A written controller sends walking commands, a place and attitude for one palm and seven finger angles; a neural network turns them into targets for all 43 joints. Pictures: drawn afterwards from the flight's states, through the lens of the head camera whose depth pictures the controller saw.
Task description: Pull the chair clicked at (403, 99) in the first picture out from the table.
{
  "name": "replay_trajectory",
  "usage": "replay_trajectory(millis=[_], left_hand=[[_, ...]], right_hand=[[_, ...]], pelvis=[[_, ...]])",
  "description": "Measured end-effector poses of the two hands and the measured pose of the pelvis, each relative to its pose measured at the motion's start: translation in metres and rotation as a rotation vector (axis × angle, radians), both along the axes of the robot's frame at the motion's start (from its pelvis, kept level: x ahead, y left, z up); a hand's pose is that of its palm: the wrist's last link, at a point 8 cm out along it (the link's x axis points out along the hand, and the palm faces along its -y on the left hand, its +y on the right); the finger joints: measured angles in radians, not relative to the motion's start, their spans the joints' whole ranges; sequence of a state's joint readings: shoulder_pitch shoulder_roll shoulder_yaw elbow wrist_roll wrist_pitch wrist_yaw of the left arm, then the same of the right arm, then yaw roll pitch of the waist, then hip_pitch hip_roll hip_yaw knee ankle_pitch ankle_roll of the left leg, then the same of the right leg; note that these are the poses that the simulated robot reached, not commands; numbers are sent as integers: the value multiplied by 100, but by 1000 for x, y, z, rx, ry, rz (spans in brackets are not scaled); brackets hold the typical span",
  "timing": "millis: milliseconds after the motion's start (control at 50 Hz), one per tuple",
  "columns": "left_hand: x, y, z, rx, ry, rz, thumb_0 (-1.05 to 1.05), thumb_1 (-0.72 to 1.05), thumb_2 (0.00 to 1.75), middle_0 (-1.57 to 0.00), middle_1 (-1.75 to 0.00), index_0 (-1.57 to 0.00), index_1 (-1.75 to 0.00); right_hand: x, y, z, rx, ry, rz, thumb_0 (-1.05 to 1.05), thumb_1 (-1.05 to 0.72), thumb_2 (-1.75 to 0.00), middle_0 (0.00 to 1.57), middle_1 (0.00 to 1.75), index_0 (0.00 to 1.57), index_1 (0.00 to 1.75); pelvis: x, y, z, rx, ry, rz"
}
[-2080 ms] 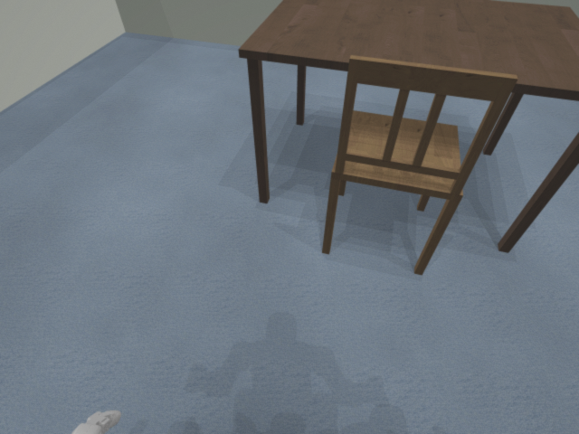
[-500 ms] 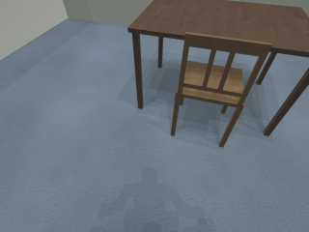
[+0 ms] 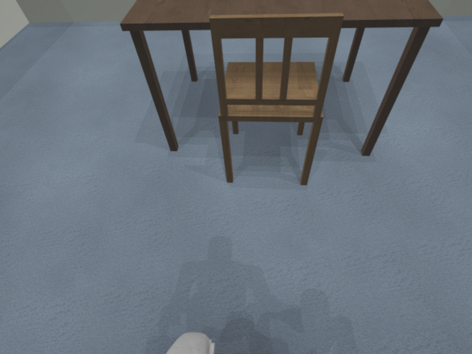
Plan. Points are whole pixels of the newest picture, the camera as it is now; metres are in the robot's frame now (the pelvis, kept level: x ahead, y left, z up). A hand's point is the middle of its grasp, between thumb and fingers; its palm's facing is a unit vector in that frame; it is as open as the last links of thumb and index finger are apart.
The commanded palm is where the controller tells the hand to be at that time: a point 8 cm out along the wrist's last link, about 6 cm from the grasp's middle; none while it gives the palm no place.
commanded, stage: walk to a spot facing it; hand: left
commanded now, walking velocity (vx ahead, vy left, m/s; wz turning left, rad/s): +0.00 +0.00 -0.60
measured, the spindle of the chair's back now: (259, 70) +1.01 +0.02 -0.10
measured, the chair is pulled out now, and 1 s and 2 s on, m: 0.00 0.00 0.00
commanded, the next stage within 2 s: turn to face it in 1.12 s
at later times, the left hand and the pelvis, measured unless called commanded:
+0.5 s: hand out of the picture +0.11 +0.25 -0.16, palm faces -0.19 -0.96 -0.22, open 7.4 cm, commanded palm none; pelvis +0.01 +0.05 +0.01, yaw -16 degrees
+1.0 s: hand (260, 261) +0.34 -0.01 -0.18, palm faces -0.63 -0.76 -0.17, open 7.4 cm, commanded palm none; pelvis +0.11 -0.07 -0.03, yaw -36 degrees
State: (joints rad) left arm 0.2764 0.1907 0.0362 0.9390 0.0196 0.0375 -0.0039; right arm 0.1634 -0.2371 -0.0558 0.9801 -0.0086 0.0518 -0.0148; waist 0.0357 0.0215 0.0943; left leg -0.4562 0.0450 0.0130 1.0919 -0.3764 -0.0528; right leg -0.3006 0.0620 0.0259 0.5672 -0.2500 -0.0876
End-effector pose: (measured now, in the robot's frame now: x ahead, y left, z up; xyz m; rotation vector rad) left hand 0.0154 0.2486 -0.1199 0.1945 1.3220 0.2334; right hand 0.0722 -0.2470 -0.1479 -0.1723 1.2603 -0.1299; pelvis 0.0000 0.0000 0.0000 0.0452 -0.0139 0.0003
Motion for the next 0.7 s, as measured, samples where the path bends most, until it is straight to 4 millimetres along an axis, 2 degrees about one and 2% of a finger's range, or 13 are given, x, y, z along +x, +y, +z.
replay_trajectory(millis=[100,220,300,400,440,480,560,640,700], left_hand=[[3,-6,5,-11,14,-41,1,91,90,-20,-30,-20,-30],[19,3,4,-13,-10,-94,1,91,90,-20,-30,-20,-30],[31,16,2,-18,-30,-133,1,91,90,-20,-30,-20,-30],[52,39,-7,-36,-45,-188,1,91,90,-20,-30,-20,-30],[66,48,-13,-47,-49,-217,1,91,90,-20,-30,-20,-30],[84,52,-10,-56,-57,-257,1,91,90,-20,-30,-20,-30],[125,51,-4,-73,-101,-337,1,91,90,-20,-30,-20,-30],[164,35,-6,-83,-107,-416,1,91,90,-19,-30,-20,-30],[193,8,-11,-101,-94,-485,1,91,90,-19,-30,-20,-30]], right_hand=[[-8,-10,12,-20,-33,-55,1,-91,-90,20,30,20,30],[-14,-13,20,-57,-71,-109,1,-91,-90,20,30,20,30],[-16,-4,27,-71,-107,-133,1,-91,-90,20,30,19,30],[-24,16,38,-92,-166,-178,1,-91,-90,20,30,20,30],[-36,24,39,-112,-181,-213,1,-91,-90,20,30,20,30],[-55,33,45,-119,-159,-253,1,-91,-90,20,30,20,30],[-96,48,49,-124,-73,-331,1,-91,-90,20,30,20,30],[-131,64,44,-110,12,-427,1,-91,-90,20,30,20,30],[-154,79,38,-80,81,-506,1,-91,-90,20,30,20,30]], pelvis=[[-3,-1,7,1,24,-53],[-6,7,8,-9,36,-116],[-8,19,7,-18,43,-160],[-4,40,5,-33,56,-220],[-1,48,2,-50,57,-237],[3,52,6,-55,44,-265],[17,54,13,-68,37,-326],[32,49,11,-63,31,-393],[45,40,8,-57,27,-442]])
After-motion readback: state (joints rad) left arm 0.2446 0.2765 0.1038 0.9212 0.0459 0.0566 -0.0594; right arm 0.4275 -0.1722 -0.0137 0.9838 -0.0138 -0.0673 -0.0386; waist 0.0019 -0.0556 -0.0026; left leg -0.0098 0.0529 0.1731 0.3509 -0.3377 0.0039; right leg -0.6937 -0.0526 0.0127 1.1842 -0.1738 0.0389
